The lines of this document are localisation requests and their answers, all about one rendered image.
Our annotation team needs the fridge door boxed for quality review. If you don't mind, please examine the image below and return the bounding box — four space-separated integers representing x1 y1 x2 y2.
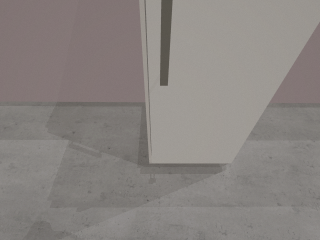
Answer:
145 0 320 164

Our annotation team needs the handle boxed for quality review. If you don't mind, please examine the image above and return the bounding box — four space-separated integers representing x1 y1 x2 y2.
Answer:
160 0 173 86

